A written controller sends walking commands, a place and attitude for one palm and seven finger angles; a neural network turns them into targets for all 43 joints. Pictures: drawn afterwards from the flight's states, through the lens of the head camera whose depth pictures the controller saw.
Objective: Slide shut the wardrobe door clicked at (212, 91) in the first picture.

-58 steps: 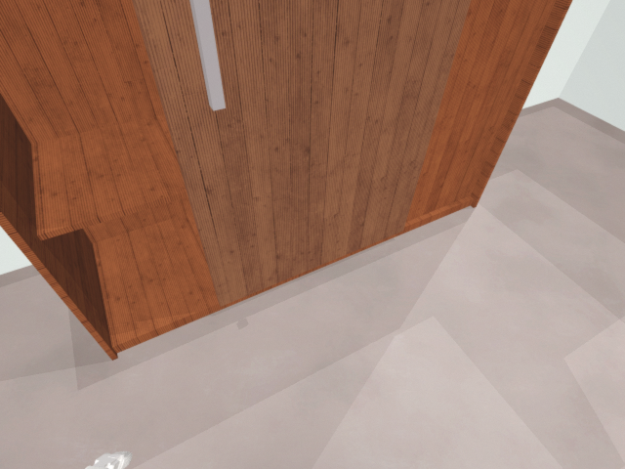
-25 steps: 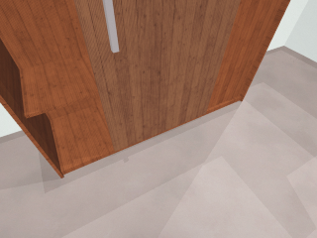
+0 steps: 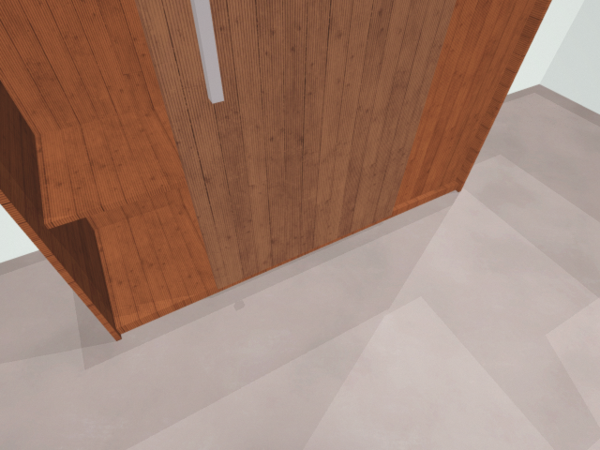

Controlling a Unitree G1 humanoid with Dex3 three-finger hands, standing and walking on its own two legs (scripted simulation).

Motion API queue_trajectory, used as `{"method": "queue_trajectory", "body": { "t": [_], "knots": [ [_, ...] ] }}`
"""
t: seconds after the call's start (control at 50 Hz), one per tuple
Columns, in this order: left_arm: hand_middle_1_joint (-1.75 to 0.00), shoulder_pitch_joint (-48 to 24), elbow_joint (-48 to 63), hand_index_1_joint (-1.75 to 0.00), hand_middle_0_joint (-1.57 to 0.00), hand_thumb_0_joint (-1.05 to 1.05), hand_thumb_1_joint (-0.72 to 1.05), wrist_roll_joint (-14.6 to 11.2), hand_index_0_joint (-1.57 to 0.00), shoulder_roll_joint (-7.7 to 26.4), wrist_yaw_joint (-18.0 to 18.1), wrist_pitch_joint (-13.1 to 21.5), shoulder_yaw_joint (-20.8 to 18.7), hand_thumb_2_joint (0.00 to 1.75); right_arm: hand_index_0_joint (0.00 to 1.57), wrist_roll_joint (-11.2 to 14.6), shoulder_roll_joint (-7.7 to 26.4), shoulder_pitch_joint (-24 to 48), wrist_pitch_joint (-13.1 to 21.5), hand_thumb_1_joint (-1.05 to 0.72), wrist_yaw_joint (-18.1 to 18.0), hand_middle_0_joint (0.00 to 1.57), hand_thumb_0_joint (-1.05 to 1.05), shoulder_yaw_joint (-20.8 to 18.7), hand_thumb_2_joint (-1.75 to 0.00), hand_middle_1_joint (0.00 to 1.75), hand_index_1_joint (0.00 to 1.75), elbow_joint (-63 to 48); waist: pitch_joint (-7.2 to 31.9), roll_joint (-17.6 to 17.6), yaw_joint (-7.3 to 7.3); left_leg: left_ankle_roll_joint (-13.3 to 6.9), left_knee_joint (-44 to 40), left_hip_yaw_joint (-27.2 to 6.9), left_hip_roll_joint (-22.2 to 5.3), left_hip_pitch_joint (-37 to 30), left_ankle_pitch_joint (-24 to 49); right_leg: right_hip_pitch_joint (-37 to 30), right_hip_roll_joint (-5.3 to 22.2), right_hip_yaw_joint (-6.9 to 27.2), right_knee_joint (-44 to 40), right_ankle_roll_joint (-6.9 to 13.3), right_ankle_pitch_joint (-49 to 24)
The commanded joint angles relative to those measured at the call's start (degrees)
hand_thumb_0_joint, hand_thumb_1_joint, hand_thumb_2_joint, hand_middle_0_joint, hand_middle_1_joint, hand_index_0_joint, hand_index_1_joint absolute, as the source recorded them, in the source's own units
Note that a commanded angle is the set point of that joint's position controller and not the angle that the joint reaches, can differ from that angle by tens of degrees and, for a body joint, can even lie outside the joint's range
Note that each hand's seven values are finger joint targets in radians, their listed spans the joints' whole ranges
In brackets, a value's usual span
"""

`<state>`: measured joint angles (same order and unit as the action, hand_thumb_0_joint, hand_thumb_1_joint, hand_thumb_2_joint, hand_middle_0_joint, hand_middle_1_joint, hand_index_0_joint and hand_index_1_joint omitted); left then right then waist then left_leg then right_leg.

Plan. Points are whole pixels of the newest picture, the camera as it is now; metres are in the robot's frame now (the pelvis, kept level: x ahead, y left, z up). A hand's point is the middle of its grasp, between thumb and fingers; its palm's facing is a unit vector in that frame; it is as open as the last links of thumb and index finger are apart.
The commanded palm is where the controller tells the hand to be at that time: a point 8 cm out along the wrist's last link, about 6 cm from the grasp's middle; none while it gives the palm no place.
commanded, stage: look at it before walking up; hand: right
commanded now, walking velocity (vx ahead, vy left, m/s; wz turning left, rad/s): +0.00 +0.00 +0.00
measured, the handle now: (203, 38) +0.80 +0.25 +0.18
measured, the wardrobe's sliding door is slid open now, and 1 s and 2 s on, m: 0.37 0.37 0.37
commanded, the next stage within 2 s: turn to face it in 0.28 s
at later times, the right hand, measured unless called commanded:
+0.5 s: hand out of the picture +0.08 -0.24 -0.16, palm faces -0.02 +0.94 -0.33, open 7.4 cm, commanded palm none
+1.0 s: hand out of the picture +0.05 -0.16 -0.16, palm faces -0.20 +0.95 -0.25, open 7.4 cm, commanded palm none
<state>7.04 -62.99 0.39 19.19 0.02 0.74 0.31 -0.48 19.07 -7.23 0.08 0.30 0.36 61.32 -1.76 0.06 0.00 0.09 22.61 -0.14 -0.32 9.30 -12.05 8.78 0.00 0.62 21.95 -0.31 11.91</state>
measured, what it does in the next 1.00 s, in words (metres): lifts its right foot, turning left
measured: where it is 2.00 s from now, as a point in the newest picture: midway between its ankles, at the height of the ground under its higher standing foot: outside the picture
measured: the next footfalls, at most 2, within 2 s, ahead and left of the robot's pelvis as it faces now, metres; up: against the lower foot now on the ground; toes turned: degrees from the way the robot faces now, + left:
right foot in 1.28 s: +0.04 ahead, -0.12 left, +0.00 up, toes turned +23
left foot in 1.78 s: -0.06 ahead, +0.08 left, +0.00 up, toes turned +37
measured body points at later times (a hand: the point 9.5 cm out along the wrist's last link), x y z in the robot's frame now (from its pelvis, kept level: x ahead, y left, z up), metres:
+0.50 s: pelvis +0.01 +0.00 +0.00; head +0.02 +0.00 +0.45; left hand +0.09 +0.29 -0.13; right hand +0.08 -0.29 -0.13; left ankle +0.00 +0.12 -0.74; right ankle +0.00 -0.12 -0.74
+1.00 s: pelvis -0.02 +0.03 -0.01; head +0.01 +0.05 +0.44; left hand +0.00 +0.30 -0.16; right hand +0.06 -0.21 -0.15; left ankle -0.01 +0.11 -0.75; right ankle +0.00 -0.13 -0.67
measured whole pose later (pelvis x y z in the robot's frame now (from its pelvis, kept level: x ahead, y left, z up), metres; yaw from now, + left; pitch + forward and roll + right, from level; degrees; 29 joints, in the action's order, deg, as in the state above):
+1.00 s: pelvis -0.02 +0.03 -0.01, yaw +16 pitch +1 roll -2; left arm 8.1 -54.9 0.7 13.8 1.0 -2.7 -3.2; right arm -0.9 11.1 -16.3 -2.2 0.3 -2.5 53.6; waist -4.4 -0.5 -1.9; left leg -3.7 28.8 -4.0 3.7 16.9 -12.0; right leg 27.8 2.7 0.0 61.8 -3.5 20.3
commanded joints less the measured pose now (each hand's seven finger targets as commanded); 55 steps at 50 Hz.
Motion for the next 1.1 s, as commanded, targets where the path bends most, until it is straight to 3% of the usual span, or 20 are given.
{"method": "queue_trajectory", "body": {
  "t": [0.0, 0.38, 0.4, 0.46, 0.52, 0.58, 0.62, 0.64, 0.66, 0.7, 0.72, 0.74, 0.76, 0.78, 0.8, 0.84, 0.88, 0.9, 0.96, 1.08],
  "knots": [
    [-0.3, -2.4, 3.3, -0.3, -0.2, 0.0, 0.9, 0.2, -0.2, 11.6, 0.8, 1.4, -2.5, 0.9, 0.2, -0.1, 11.7, 1.8, 1.5, -0.9, -1.0, 0.2, 0.0, -2.5, -0.9, 0.3, 0.3, -3.5, 4.7, -0.3, 0.06, -1.8, -3.1, -5.4, -6.5, -1.9, 9.5, -1.5, 6.6, 5.2, -3.5, 1.7, -10.2],
    [-0.3, -2.5, 3.1, -0.3, -0.2, 0.0, 0.9, 0.0, -0.2, 11.5, 1.0, 1.3, -2.4, 0.9, 0.2, -0.1, 11.9, 1.1, 1.6, -0.9, -1.1, 0.2, 0.0, -2.6, -0.9, 0.3, 0.3, -3.1, 5.1, 0.2, -0.01, -1.9, -3.8, -5.5, -6.7, -3.3, 13.1, -3.5, 6.9, 4.4, -3.9, 1.4, -12.5],
    [-0.3, -2.1, 3.1, -0.3, -0.2, 0.0, 0.9, 0.1, -0.2, 11.3, 1.1, 1.3, -2.5, 0.9, 0.2, -0.1, 11.7, 1.2, 1.4, -0.9, -1.1, 0.2, 0.0, -2.7, -0.9, 0.3, 0.3, -3.4, 4.8, 0.0, 0.04, -2.0, -3.2, -6.0, -6.4, -2.6, 14.5, -3.8, 7.1, 3.8, -3.0, 1.2, -13.0],
    [-0.3, 1.5, 3.3, -0.3, -0.2, 0.0, 0.9, 0.2, -0.2, 4.9, 1.5, -0.1, -1.8, 0.9, 0.2, -0.2, 6.1, -2.0, -0.5, -0.9, -1.3, 0.2, 0.0, -2.1, -0.9, 0.3, 0.3, -3.5, 3.2, 0.7, 0.35, -1.5, -0.3, -7.3, -6.2, 0.6, 17.1, -2.7, 7.3, 0.7, 0.3, 0.1, -11.5],
    [-0.3, 2.4, 5.3, -0.3, -0.2, 0.0, 0.9, 0.2, -0.2, 5.7, 1.9, -0.9, -2.8, 0.9, 0.2, -0.4, 6.6, -3.0, -1.5, -0.9, -1.0, 0.2, 0.0, -2.9, -0.9, 0.3, 0.3, -5.6, 2.5, 0.8, 0.47, -1.9, 2.8, -8.5, -5.1, 4.4, 16.2, -1.9, 8.1, -0.2, 2.4, 0.3, -8.8],
    [-0.3, 2.3, 7.5, -0.3, -0.2, 0.0, 0.9, 0.4, -0.2, 6.5, 2.0, -1.2, -3.8, 0.9, 0.2, -0.6, 6.0, -3.1, -2.2, -0.9, -0.5, 0.2, 0.0, -3.6, -0.9, 0.3, 0.3, -7.8, 1.7, -1.7, 0.48, -1.5, 7.4, -7.9, -2.7, 8.6, 12.0, -0.6, 10.5, 1.1, 1.5, 1.6, -4.4],
    [-0.3, 1.7, 8.8, -0.3, -0.2, 0.0, 0.9, 0.4, -0.2, 7.4, 2.1, -1.2, -4.5, 0.9, 0.2, -0.5, 4.8, -3.9, -2.4, -0.9, -0.1, 0.2, 0.0, -3.8, -0.9, 0.3, 0.3, -9.0, 1.4, -5.7, 0.07, -0.7, 13.9, -5.6, -0.4, 10.7, 6.6, 0.6, 14.3, 3.5, -0.4, 3.8, -2.9],
    [-0.3, 1.0, 9.3, -0.3, -0.2, 0.0, 0.9, 0.4, -0.2, 7.8, 2.0, -1.1, -4.9, 0.9, 0.2, -0.5, 3.9, -4.8, -2.6, -0.9, 0.1, 0.2, 0.0, -4.0, -0.9, 0.3, 0.3, -9.3, 2.0, -8.4, -0.46, -0.1, 18.9, -3.5, 0.6, 11.2, -0.9, 1.3, 17.0, 4.7, -1.6, 5.6, -4.6],
    [-0.3, 0.2, 9.9, -0.3, -0.2, 0.0, 0.9, 0.4, -0.2, 7.8, 2.0, -0.9, -5.1, 0.9, 0.2, -0.6, 3.0, -5.4, -2.8, -0.9, 0.3, 0.2, 0.0, -4.2, -0.9, 0.3, 0.3, -9.9, 1.7, -10.9, -0.91, 0.5, 24.1, -1.4, 0.8, 11.5, -10.2, 2.2, 19.5, 5.3, -2.6, 7.7, -7.7],
    [-0.3, -1.8, 11.4, -0.3, -0.2, 0.0, 0.9, 0.5, -0.2, 7.1, 1.9, -0.7, -5.4, 0.9, 0.2, -0.5, 2.2, -7.4, -2.9, -0.9, 0.6, 0.2, 0.0, -4.7, -0.9, 0.3, 0.3, -10.5, 1.9, -11.5, -2.11, 0.4, 25.7, -1.6, -1.5, 9.6, -15.2, 4.2, 21.3, 3.3, -0.3, 8.9, -12.5],
    [-0.3, -3.1, 12.0, -0.3, -0.2, 0.0, 0.9, 0.6, -0.2, 6.9, 1.9, -0.8, -5.5, 0.9, 0.2, -0.7, 2.2, -9.6, -2.7, -0.9, 0.7, 0.2, 0.0, -5.1, -0.9, 0.3, 0.3, -10.3, 2.4, -9.2, -3.55, 0.0, 21.5, -1.8, -2.1, 5.7, -12.8, 6.7, 20.3, 0.8, 4.1, 7.4, -12.0],
    [-0.3, -4.2, 12.3, -0.3, -0.2, 0.0, 0.9, 0.6, -0.2, 6.3, 1.8, -1.1, -5.5, 0.9, 0.2, -0.9, 2.5, -13.1, -2.3, -0.9, 0.8, 0.2, 0.0, -5.5, -0.9, 0.3, 0.3, -9.5, 2.0, -5.2, -5.56, -0.3, 12.4, -1.9, -2.1, 0.7, -4.5, 10.7, 16.7, -3.2, 12.5, 4.1, -7.7],
    [-0.3, -2.4, 13.2, -0.3, -0.2, 0.0, 0.9, 0.3, -0.2, 2.5, 1.6, -1.8, -5.0, 0.9, 0.2, -1.6, 7.2, -15.0, -1.4, -0.9, 0.2, 0.2, 0.0, -6.4, -0.9, 0.3, 0.3, -9.3, 1.6, 13.0, -5.61, -2.5, -1.8, -17.7, -10.7, -1.3, 6.7, 18.0, 7.1, -9.2, 28.8, -1.4, 8.6],
    [-0.3, -2.4, 15.0, -0.3, -0.2, 0.0, 0.9, 0.2, -0.2, -0.4, 1.5, -1.9, -4.4, 0.9, 0.2, -1.2, 10.8, -15.1, -1.0, -0.9, -0.8, 0.2, 0.0, -6.8, -0.9, 0.3, 0.3, -9.8, 0.9, 20.5, -4.6, -7.3, -7.4, -34.9, -20.4, 0.4, 19.5, 25.7, 0.9, -4.6, 40.1, -3.0, 22.6],
    [-0.3, -2.2, 14.7, -0.3, -0.2, 0.0, 0.9, 0.1, -0.2, 1.2, 1.6, -2.3, -4.9, 0.9, 0.2, -0.8, 9.6, -14.5, -1.3, -0.9, -1.3, 0.2, 0.0, -6.7, -0.9, 0.3, 0.3, -10.2, 1.7, 13.6, -4.13, -10.3, -7.5, -30.9, -19.8, 1.5, 12.9, 23.6, 2.8, 1.6, 43.5, -2.2, 20.0],
    [-0.3, -1.7, 13.4, -0.3, -0.2, 0.0, 0.9, 0.2, -0.2, 1.3, 1.3, -2.0, -5.1, 0.9, 0.2, -0.8, 6.7, -8.6, -1.1, -0.9, -1.4, 0.2, 0.0, -6.6, -0.9, 0.3, 0.3, -11.9, 0.2, 9.6, -1.94, -10.5, -7.4, -28.6, -15.2, 4.6, 3.0, 24.4, 4.5, 2.2, 45.1, -2.3, 13.3],
    [-0.3, 0.0, 12.4, -0.3, -0.2, 0.0, 0.9, 0.5, -0.2, 0.6, 1.1, -2.0, -5.2, 0.9, 0.2, -0.6, 4.6, -7.0, -0.7, -0.9, -1.1, 0.2, 0.0, -6.0, -0.9, 0.3, 0.3, -12.6, 1.6, 5.5, -0.6, -9.9, -5.7, -23.2, -12.0, 4.3, 5.8, 22.4, 4.4, 1.5, 43.7, -3.1, 8.9],
    [-0.3, 0.3, 12.0, -0.3, -0.2, 0.0, 0.9, 0.6, -0.2, 0.1, 1.2, -1.9, -5.0, 0.9, 0.2, -0.6, 4.3, -7.8, -0.5, -0.9, -1.1, 0.2, 0.0, -6.1, -0.9, 0.3, 0.3, -12.4, 2.8, 4.6, -0.83, -9.6, -5.0, -22.1, -11.0, 2.9, 8.2, 22.0, 4.0, 1.0, 42.4, -3.3, 8.2],
    [-0.3, 0.7, 12.1, -0.3, -0.2, 0.0, 0.9, 0.5, -0.2, -0.8, 1.4, -2.0, -4.9, 0.9, 0.2, -0.6, 4.1, -10.2, -0.5, -0.9, -1.1, 0.2, 0.0, -6.3, -0.9, 0.3, 0.3, -11.7, 5.7, 5.7, -1.41, -9.3, -3.7, -20.6, -9.7, -1.8, 12.6, 22.3, 3.2, 0.4, 39.3, -3.8, 7.6],
    [-0.3, -1.4, 13.4, -0.3, -0.2, 0.0, 0.9, 0.3, -0.2, -1.2, 1.8, -1.7, -4.6, 0.9, 0.2, -1.0, 3.9, -12.0, -0.9, -0.9, -1.2, 0.2, 0.0, -6.5, -0.9, 0.3, 0.3, -11.3, 5.6, 7.9, -2.78, -10.8, -3.7, -24.4, -9.7, -2.7, 13.7, 20.1, 2.1, 0.5, 29.9, -3.5, 11.0]
  ]
}}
